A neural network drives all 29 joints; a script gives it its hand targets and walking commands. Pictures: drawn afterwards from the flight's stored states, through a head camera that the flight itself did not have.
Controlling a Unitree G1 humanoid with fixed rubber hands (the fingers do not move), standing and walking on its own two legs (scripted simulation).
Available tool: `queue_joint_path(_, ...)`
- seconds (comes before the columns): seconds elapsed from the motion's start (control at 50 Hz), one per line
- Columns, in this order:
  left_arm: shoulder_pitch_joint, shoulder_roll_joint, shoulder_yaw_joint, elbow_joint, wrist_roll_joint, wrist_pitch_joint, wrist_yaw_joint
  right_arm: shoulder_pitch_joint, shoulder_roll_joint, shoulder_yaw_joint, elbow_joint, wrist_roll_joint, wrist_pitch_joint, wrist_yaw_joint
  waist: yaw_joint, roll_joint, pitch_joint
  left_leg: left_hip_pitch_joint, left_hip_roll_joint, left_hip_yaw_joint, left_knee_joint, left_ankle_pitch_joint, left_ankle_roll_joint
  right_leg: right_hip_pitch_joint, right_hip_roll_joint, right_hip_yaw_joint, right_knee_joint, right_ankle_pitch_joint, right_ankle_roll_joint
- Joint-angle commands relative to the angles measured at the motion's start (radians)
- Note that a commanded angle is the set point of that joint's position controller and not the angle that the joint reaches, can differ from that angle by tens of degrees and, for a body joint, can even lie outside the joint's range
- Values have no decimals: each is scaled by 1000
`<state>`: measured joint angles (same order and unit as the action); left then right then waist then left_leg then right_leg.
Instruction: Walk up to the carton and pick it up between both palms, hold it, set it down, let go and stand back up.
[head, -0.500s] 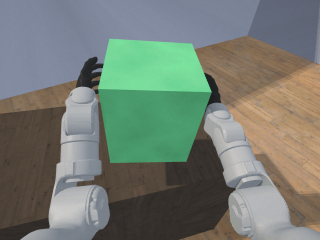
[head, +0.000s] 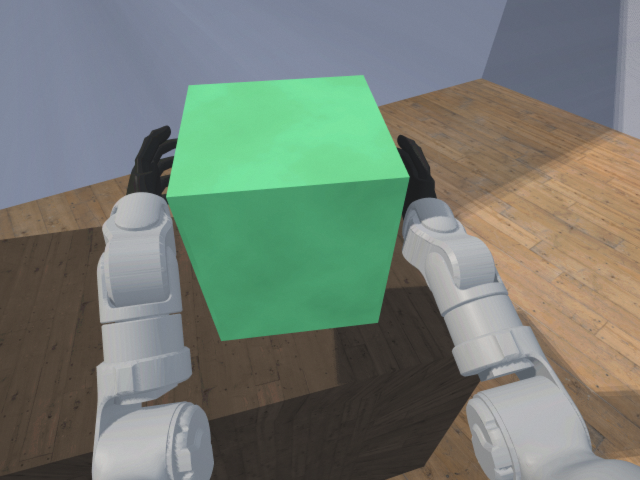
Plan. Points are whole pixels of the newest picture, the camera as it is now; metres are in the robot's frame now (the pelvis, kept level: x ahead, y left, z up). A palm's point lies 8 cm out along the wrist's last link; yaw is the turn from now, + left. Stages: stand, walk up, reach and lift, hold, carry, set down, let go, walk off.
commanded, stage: reach and lift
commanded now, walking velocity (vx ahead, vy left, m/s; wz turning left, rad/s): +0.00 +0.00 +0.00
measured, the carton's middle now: (290, 212) +0.39 +0.01 +0.17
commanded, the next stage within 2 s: hold in 0.30 s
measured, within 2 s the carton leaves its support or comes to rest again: neither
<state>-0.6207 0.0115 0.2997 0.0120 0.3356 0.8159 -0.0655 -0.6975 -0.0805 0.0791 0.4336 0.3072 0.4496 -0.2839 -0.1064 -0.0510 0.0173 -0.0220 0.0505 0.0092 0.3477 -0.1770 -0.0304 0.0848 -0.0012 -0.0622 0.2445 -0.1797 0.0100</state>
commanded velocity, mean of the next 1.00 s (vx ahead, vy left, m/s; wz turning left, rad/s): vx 0.00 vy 0.00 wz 0.00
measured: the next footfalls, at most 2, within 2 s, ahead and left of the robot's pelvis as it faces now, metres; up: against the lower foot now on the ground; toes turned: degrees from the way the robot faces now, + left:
none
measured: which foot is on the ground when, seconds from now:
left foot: down 0.00-1.00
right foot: down 0.00-1.00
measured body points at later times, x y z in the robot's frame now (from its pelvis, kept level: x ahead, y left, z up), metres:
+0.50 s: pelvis -0.02 +0.00 +0.00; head -0.08 +0.02 +0.45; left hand +0.38 +0.17 +0.25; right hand +0.38 -0.13 +0.24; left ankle +0.02 +0.13 -0.75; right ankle -0.02 -0.12 -0.75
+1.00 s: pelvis +0.00 +0.00 +0.00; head -0.07 +0.02 +0.44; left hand +0.36 +0.16 +0.25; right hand +0.36 -0.15 +0.24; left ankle +0.02 +0.13 -0.75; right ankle -0.02 -0.12 -0.75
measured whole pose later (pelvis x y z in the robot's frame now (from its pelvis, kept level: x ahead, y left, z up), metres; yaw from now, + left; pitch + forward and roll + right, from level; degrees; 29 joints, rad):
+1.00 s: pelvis +0.00 +0.00 +0.00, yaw -1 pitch -10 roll -1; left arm -0.67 0.00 0.33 -0.01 0.35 0.93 -0.07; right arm -0.78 -0.12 0.10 0.42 0.37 0.58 -0.31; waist -0.12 -0.02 -0.02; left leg 0.01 0.05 0.02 0.35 -0.19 -0.03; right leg 0.11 0.00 -0.05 0.25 -0.19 0.01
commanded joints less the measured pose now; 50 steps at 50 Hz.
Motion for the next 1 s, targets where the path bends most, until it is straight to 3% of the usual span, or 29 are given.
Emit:
queue_joint_path(0.0,-653,-533,-508,-87,-181,-42,-121,-851,547,291,-415,92,-78,113,-10,104,-434,186,-88,23,15,362,-31,-31,67,-15,5,324,47)
queue_joint_path(0.14,-730,-520,-437,47,-176,-38,-124,-933,538,227,-293,48,-56,142,8,77,-391,122,-79,37,-37,178,6,-76,57,-9,-19,115,40)
queue_joint_path(0.24,-789,-519,-330,241,-135,-41,-139,-1011,539,141,-130,-10,-62,174,34,65,-279,26,-69,41,-100,-27,41,-114,49,-7,-40,-98,34)
queue_joint_path(0.3,-833,-521,-287,321,-127,-55,-143,-1061,541,96,-74,-47,-76,188,37,58,-283,8,-63,37,-118,-94,50,-117,46,-5,-39,-141,32)
queue_joint_path(0.34,-863,-525,-279,330,-135,-68,-137,-1075,545,78,-53,-58,-90,193,36,63,-326,14,-64,34,-119,-82,48,-96,47,-7,-30,-117,29)
queue_joint_path(0.42,-905,-545,-312,288,-174,-98,-126,-1077,559,80,-54,-41,-105,189,18,80,-438,93,-75,29,-68,82,23,-75,56,-10,-20,5,25)
queue_joint_path(0.54,-853,-579,-408,124,-216,-107,-119,-1000,569,177,-154,41,-105,158,-14,127,-555,193,-98,22,28,424,-22,12,74,-10,11,319,35)
queue_joint_path(0.6,-780,-572,-433,52,-213,-83,-126,-944,559,228,-226,87,-87,131,-22,135,-534,209,-107,16,53,529,-38,60,78,-4,27,466,50)
queue_joint_path(0.66,-716,-550,-445,-6,-198,-43,-138,-912,546,269,-305,123,-58,104,-35,118,-471,196,-109,13,57,549,-47,90,78,-2,35,546,64)
queue_joint_path(0.8,-648,-499,-438,-108,-171,34,-147,-887,526,321,-436,189,11,75,-18,85,-399,176,-103,15,44,535,-48,99,80,-2,45,588,73)
queue_joint_path(0.98,-701,-486,-401,-69,-161,45,-155,-925,533,288,-394,163,52,97,8,60,-399,133,-91,34,-8,354,-28,19,72,3,14,390,61)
